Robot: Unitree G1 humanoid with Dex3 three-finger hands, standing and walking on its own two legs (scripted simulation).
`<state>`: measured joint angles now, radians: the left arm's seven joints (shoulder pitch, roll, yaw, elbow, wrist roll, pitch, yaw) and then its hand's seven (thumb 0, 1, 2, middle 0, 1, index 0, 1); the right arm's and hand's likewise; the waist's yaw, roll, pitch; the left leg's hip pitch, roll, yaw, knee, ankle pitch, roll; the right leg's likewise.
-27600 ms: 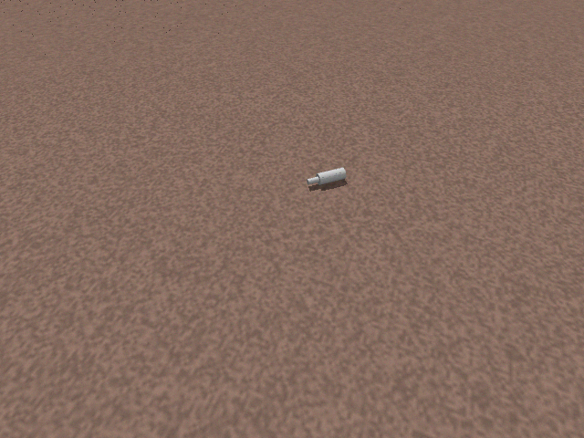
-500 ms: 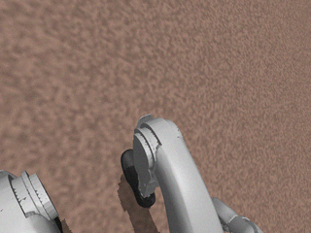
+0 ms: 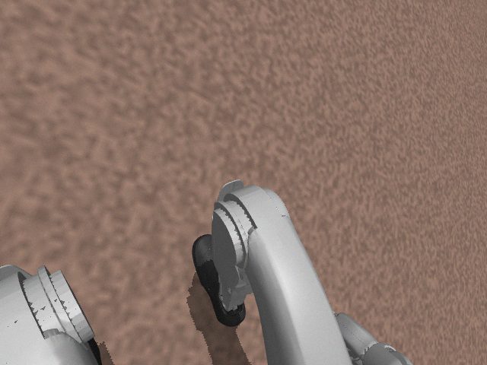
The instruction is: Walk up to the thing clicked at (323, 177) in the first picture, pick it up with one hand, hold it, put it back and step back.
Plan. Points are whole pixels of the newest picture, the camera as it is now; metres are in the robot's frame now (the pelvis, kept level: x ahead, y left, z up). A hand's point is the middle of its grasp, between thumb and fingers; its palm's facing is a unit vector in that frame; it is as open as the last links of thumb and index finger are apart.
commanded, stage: settle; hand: left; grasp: from above
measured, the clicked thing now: out of the picture +0.46 +0.40 -0.27
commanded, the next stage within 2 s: lift in 0.60 s
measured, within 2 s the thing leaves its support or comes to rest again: leaves its support in 0.02 s
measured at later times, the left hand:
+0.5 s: hand out of the picture +0.45 +0.38 -0.15, palm faces -0.45 -0.13 -0.88, open 8.7 cm
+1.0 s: hand out of the picture +0.43 +0.37 -0.09, palm faces -0.46 -0.14 -0.88, open 8.6 cm
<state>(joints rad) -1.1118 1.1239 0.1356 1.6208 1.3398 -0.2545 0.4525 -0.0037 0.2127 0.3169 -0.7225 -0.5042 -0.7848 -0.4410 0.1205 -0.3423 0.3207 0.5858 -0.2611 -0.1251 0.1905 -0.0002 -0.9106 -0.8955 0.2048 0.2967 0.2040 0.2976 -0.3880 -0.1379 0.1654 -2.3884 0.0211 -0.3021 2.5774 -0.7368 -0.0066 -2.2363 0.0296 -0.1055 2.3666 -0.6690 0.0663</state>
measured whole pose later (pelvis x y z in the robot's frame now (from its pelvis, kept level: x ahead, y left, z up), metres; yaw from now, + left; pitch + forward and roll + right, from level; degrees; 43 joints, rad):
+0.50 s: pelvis -0.01 +0.00 +0.02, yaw +4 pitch +33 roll -14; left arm -1.06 0.94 0.08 1.34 1.27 -0.21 0.19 0.00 0.22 0.23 -0.79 -0.42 -0.86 -0.35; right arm 0.14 -0.33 0.17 0.57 -0.15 -0.01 0.17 0.00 -0.91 -0.89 0.20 0.30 0.20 0.30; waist -0.30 -0.03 0.03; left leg -2.39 0.00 -0.23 2.47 -0.68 0.00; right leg -2.24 -0.02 -0.06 2.32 -0.67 0.05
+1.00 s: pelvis -0.01 -0.01 +0.04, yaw +7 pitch +34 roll -12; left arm -0.98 0.86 0.10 1.19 1.20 -0.19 0.08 0.00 0.23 0.20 -0.80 -0.41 -0.87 -0.34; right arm 0.21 -0.30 0.11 0.60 -0.10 0.07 0.11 0.00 -0.92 -0.90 0.21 0.30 0.20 0.30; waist -0.26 0.02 -0.02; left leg -2.34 0.00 -0.18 2.36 -0.64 0.00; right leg -2.21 -0.03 -0.03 2.24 -0.64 0.05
